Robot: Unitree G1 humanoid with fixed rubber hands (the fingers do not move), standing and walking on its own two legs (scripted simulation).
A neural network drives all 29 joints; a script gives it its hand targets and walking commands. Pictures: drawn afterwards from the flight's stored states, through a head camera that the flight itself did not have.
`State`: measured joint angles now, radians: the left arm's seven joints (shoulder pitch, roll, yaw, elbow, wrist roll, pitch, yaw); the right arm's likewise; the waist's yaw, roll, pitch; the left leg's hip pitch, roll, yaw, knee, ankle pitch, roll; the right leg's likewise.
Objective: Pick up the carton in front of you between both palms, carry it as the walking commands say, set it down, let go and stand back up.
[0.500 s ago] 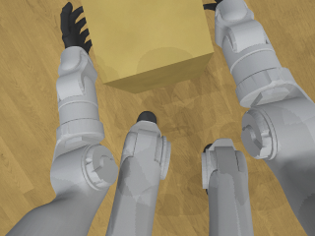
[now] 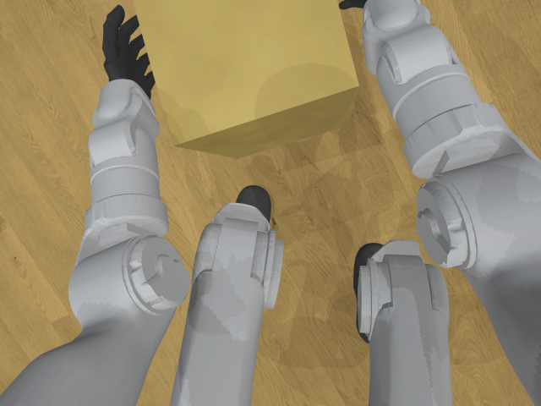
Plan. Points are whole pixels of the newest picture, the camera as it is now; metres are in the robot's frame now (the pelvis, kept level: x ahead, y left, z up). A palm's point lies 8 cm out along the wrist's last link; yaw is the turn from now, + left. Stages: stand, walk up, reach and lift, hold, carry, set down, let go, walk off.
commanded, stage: set down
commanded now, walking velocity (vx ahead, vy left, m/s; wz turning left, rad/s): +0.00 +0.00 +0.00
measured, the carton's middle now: (261, 65) +0.49 +0.15 -0.27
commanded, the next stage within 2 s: let go in 1.96 s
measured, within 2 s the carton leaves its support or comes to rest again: rests again in 0.74 s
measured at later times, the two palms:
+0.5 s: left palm (127, 75) +0.45 +0.30 -0.18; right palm out of the picture +0.56 +0.02 -0.18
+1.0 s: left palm (104, 81) +0.44 +0.35 -0.20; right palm out of the picture +0.57 +0.00 -0.21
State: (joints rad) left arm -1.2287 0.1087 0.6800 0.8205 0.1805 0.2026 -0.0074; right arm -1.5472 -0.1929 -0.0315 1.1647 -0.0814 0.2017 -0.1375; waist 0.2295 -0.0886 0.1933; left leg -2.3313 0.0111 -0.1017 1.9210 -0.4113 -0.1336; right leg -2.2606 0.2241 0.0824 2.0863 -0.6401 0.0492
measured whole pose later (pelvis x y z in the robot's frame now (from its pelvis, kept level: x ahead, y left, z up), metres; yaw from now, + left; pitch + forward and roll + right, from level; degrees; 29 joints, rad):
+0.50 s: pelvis -0.01 +0.00 -0.01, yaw +1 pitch +44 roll +4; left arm -1.30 0.18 0.70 0.95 0.20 0.16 -0.05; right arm -1.59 -0.21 -0.10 1.21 -0.16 0.16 -0.03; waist 0.22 -0.06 0.24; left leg -2.33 0.02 -0.07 1.96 -0.40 -0.11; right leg -2.26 0.18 0.08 2.14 -0.64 0.04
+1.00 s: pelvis -0.01 +0.02 -0.02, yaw +1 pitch +41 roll +3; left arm -1.31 0.31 0.46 1.08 -0.19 -0.02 0.05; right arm -1.56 -0.40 0.20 1.03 0.12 0.14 -0.08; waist 0.21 0.01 0.36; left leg -2.34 0.05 -0.01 2.00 -0.38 -0.04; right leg -2.24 0.10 0.08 2.17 -0.65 0.06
